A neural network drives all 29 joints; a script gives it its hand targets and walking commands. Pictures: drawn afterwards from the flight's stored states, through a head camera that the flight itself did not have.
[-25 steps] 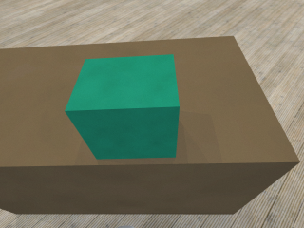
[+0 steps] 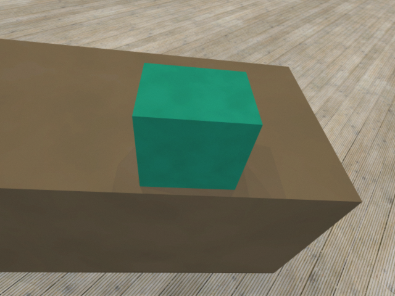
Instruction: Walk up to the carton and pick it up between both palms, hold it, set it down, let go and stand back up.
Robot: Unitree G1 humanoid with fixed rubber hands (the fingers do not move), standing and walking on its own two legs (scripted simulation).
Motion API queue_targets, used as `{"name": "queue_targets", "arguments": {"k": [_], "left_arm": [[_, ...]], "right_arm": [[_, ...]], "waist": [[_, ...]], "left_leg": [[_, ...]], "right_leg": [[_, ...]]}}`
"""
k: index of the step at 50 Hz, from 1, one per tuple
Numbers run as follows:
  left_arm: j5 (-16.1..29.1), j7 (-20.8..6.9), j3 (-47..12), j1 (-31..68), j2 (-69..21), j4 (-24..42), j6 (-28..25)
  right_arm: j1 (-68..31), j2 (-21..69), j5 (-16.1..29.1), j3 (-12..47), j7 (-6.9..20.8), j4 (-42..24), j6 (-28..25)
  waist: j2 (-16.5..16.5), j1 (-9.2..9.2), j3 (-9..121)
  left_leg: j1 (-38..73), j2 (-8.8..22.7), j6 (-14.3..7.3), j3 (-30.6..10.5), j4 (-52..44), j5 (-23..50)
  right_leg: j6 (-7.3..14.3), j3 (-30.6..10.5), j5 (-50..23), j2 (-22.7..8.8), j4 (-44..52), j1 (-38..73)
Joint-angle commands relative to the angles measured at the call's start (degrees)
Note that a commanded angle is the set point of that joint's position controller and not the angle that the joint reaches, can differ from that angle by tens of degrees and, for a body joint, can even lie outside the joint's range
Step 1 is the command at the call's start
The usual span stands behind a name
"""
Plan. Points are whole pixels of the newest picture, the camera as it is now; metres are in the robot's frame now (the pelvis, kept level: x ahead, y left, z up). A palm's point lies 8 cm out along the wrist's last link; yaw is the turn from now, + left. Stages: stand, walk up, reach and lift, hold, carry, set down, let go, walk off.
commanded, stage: walk up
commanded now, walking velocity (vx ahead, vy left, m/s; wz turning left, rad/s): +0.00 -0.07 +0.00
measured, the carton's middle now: (192, 130) +0.50 +0.04 +0.04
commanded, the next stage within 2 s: stand in 0.76 s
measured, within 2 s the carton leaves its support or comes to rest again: neither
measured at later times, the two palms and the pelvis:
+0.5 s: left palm out of the picture -0.04 +0.13 -0.14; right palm out of the picture -0.02 -0.27 -0.17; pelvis +0.00 -0.06 -0.01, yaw +1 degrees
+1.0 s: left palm out of the picture -0.03 +0.16 -0.15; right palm out of the picture -0.03 -0.24 -0.16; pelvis +0.01 -0.05 -0.01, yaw +0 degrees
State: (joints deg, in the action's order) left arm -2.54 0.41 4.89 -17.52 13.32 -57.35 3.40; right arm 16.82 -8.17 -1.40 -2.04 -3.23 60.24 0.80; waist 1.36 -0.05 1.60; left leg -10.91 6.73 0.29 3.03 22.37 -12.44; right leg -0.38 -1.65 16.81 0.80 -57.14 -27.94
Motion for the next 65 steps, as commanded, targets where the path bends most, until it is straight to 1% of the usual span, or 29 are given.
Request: {"name": "queue_targets", "arguments": {"k": [1, 2, 3, 4, 7, 8, 9, 11, 12, 13, 14, 15, 16, 17, 18, 19, 21, 24, 27, 29, 31, 32, 34, 36, 42, 51, 56, 63, 65], "left_arm": [[0.50, 0.00, -0.70, -4.05, -1.80, 0.30, -0.41], [0.86, -0.31, -1.40, -3.71, -3.25, 0.76, -0.77], [1.19, -0.27, -1.37, -4.12, -3.11, 0.07, -0.92], [1.69, 0.23, -1.46, -4.13, -2.19, -0.55, -1.05], [2.25, 1.79, -1.48, -1.23, -0.66, -0.06, -1.22], [2.27, 2.06, -1.58, -2.01, -0.69, -0.54, -1.49], [2.24, 2.18, -1.65, -4.36, -1.00, -1.07, -2.05], [2.56, 2.50, -2.07, -9.63, -0.03, -3.46, -3.47], [2.32, 2.60, -1.92, -10.24, 1.96, -3.32, -4.23], [2.20, 2.85, -2.15, -9.27, 1.70, -2.60, -4.55], [2.27, 2.51, -2.31, -7.99, 2.58, -3.34, -4.43], [1.74, 2.16, -2.71, -5.57, 0.08, -2.51, -4.51], [1.41, 1.79, -3.02, -6.49, -2.01, -2.75, -4.59], [1.42, 1.86, -3.29, -7.61, -2.85, -2.77, -4.51], [1.12, 2.03, -4.01, -7.28, -4.24, -2.77, -4.83], [1.37, 2.23, -3.73, -9.18, -2.90, -3.43, -5.04], [1.74, 2.40, -4.07, -7.53, -2.88, -3.15, -5.60], [1.53, 2.50, -4.76, -9.12, -3.34, -4.26, -6.40], [1.34, 2.62, -4.73, -8.44, -2.67, -4.45, -6.38], [1.96, 2.69, -4.75, -7.84, -2.91, -4.60, -6.33], [2.09, 2.35, -5.09, -9.62, -3.88, -5.07, -6.48], [2.20, 2.36, -5.02, -10.33, -5.00, -5.62, -6.30], [2.27, 2.52, -5.06, -10.63, -5.63, -6.07, -6.07], [2.20, 2.54, -4.29, -9.83, -3.13, -5.98, -5.97], [2.00, 2.40, -5.02, -10.32, -5.51, -7.69, -5.19], [2.00, 2.37, -4.93, -9.09, -4.49, -7.97, -4.99], [2.04, 2.35, -5.13, -9.04, -4.36, -8.30, -4.89], [1.89, 2.26, -5.28, -8.96, -4.77, -8.49, -5.06], [2.01, 2.27, -5.47, -9.76, -5.23, -8.93, -4.98]], "right_arm": [[3.05, -3.61, 0.40, 0.04, 0.99, -0.65, -2.46], [2.02, -1.39, 1.11, 1.24, 0.87, 0.84, -2.30], [0.65, -2.86, 0.64, 0.75, 0.85, 0.51, -2.30], [0.64, -4.55, 0.21, 0.41, 0.92, 0.09, -2.43], [6.36, -8.19, -0.68, -0.61, 1.08, 0.81, -2.29], [6.62, -8.91, -0.63, -0.94, 1.10, 1.07, -2.06], [6.32, -9.11, -0.45, -1.30, 1.07, 1.01, -1.80], [5.50, -7.63, 0.00, -1.35, 1.12, 0.17, -1.85], [7.01, -5.34, 0.33, -0.89, 1.22, -0.22, -1.97], [8.39, -2.91, 1.00, -0.58, 1.29, -0.04, -1.80], [7.92, -0.35, 1.25, -0.03, 1.51, 0.16, -1.54], [5.40, -1.00, 1.10, 0.02, 1.35, 0.68, -1.02], [4.02, -2.90, 0.69, -0.34, 1.51, 0.50, -0.78], [1.64, -3.95, 0.34, -0.61, 1.85, 0.13, -0.47], [1.59, -3.11, 0.37, -0.50, 2.02, 0.80, -0.06], [2.76, -2.56, 0.14, -0.40, 2.16, 1.06, 0.07], [4.80, -0.35, 0.13, 0.39, 2.09, 2.44, 0.03], [5.09, -0.61, 0.67, 0.30, 1.62, 3.76, -0.32], [5.48, -0.16, 0.77, 0.54, 1.19, 4.69, -0.35], [5.83, -0.79, 0.69, 0.33, 0.85, 5.18, -0.70], [6.38, -2.47, 0.98, 0.41, 0.63, 5.57, -1.19], [5.71, -3.00, 1.14, 0.44, 0.60, 5.15, -1.30], [4.63, -2.30, 1.02, 0.54, 0.87, 5.94, -1.27], [5.43, -1.16, 1.02, 0.95, 0.74, 6.50, -1.58], [4.51, -1.92, 0.87, 1.13, 0.70, 6.12, -1.91], [5.94, -1.23, 0.75, 1.78, 0.78, 7.41, -2.33], [6.59, -0.72, 0.76, 1.95, 0.88, 7.66, -2.22], [7.21, -0.77, 0.93, 1.98, 0.91, 8.30, -2.16], [7.29, -0.68, 0.90, 1.92, 0.88, 8.10, -2.05]], "waist": [[-15.52, 0.17, -5.00], [-18.31, 2.24, -5.46], [-19.02, 1.92, -5.61], [-18.37, 0.87, -6.00], [-14.61, -2.77, -5.38], [-13.59, -2.68, -4.27], [-12.27, -1.74, -3.98], [-4.89, -0.31, -1.70], [0.52, -1.43, 0.68], [4.46, -2.84, -0.28], [10.31, -2.63, -0.17], [11.99, -1.45, -4.60], [12.09, -0.66, -6.21], [12.44, 0.58, -8.29], [11.12, 0.75, -11.51], [12.41, 0.76, -9.97], [7.47, -0.63, -9.87], [5.15, -1.02, -6.45], [1.99, -1.88, -4.50], [0.10, -2.31, -4.26], [-1.56, -1.24, -3.54], [-2.77, -0.53, -5.77], [-7.13, -0.74, -7.29], [-7.03, -0.87, -6.99], [0.58, -0.06, -6.80], [-1.66, -0.01, -6.92], [-0.60, -0.22, -7.02], [-2.94, -0.37, -7.42], [-1.17, -0.18, -7.68]], "left_leg": [[-3.60, 4.19, -1.43, -6.93, -12.74, -3.26], [-5.63, 0.45, -2.19, -3.07, -13.37, -6.42], [-3.40, 0.25, -2.98, -2.51, -12.80, -6.61], [-0.21, 1.07, -4.13, -2.77, -11.84, -3.96], [1.04, 6.49, -7.99, -10.24, -9.48, 0.86], [1.56, 7.13, -8.60, -10.76, -8.43, 2.40], [0.10, 7.44, -8.47, -10.83, -6.92, 4.07], [0.21, 5.66, -6.25, -7.96, 0.15, 9.31], [-3.83, 3.39, -4.06, -4.83, 3.82, 6.79], [-8.21, 0.39, -2.18, -2.67, 5.80, 0.21], [-8.19, -2.36, -0.92, 1.78, 6.15, -8.33], [-6.52, -2.23, -0.86, -0.31, 5.80, -7.29], [-6.83, -2.73, -1.03, 0.25, 8.30, -8.32], [-9.70, -3.46, -0.99, -0.06, 10.88, -9.34], [-11.33, -3.56, -0.77, -1.23, 11.13, -8.41], [-12.13, -3.52, -0.82, -0.86, 14.70, -10.58], [-11.76, -3.51, -0.79, -2.08, 15.13, -9.68], [-8.47, -4.47, -0.87, -1.58, 13.03, -8.65], [-2.98, -4.99, -0.68, -1.02, 5.63, -2.34], [2.76, -2.98, -0.43, -2.98, 0.54, 8.92], [8.25, 0.08, -0.72, -5.71, -0.06, 15.83], [8.41, 1.51, -1.22, -6.79, 0.20, 17.92], [3.22, -0.11, -2.29, -5.84, 0.17, 15.34], [3.54, -0.57, -1.97, -5.11, -1.10, 17.43], [3.48, -0.05, -2.44, -5.54, -2.57, 12.37], [2.27, -0.25, -2.47, -5.09, -2.89, 13.08], [2.38, -0.34, -2.70, -5.10, -3.61, 11.40], [1.48, -0.85, -2.25, -5.11, -4.10, 9.03], [1.44, -0.72, -2.66, -5.54, -4.12, 7.12]], "right_leg": [[-1.49, 1.22, -3.31, 0.13, 4.25, 2.36], [-1.20, 1.15, -3.37, -0.08, 10.87, 6.80], [-1.56, 3.16, -2.16, 0.78, 14.22, 7.05], [-1.94, 4.79, -0.48, 0.92, 16.85, 5.66], [-1.93, 4.79, 5.60, -0.78, 25.33, 9.35], [-1.71, 5.34, 5.20, -0.86, 29.04, 11.22], [-1.35, 5.06, 0.13, -1.60, 35.08, 14.68], [-0.40, 1.49, -8.29, -4.70, 43.40, 21.98], [0.34, -3.34, -15.79, -9.84, 42.60, 27.20], [1.11, -7.36, -29.53, -14.55, 41.08, 29.08], [3.37, -4.04, -12.42, -13.07, 41.70, 25.88], [3.93, -6.72, -11.72, -14.09, 45.05, 19.27], [3.74, -6.11, -0.99, -12.14, 46.79, 18.66], [3.49, -6.11, 0.17, -11.76, 47.61, 18.75], [3.15, -7.32, -9.93, -13.24, 47.64, 18.13], [4.04, -6.78, -5.64, -13.02, 46.44, 20.05], [5.12, -6.12, -18.79, -13.51, 44.90, 20.65], [6.95, -3.26, -33.06, -12.21, 40.21, 23.17], [7.93, -2.32, -29.16, -11.29, 38.42, 21.61], [6.78, -1.91, -28.99, -10.03, 37.61, 19.10], [5.64, -1.95, -21.15, -8.92, 38.61, 15.69], [5.11, -1.37, -16.22, -7.71, 39.76, 13.86], [4.53, -1.13, -17.13, -7.66, 40.59, 19.25], [4.42, -1.13, -21.09, -7.71, 38.55, 20.43], [3.20, 0.29, -12.05, -6.37, 40.63, 20.06], [2.91, 0.10, -12.39, -6.87, 40.63, 20.85], [2.87, 0.27, -11.09, -6.72, 40.70, 19.86], [2.92, -0.16, -9.02, -6.81, 41.08, 18.76], [2.76, -0.43, -7.59, -6.71, 41.49, 18.14]]}}
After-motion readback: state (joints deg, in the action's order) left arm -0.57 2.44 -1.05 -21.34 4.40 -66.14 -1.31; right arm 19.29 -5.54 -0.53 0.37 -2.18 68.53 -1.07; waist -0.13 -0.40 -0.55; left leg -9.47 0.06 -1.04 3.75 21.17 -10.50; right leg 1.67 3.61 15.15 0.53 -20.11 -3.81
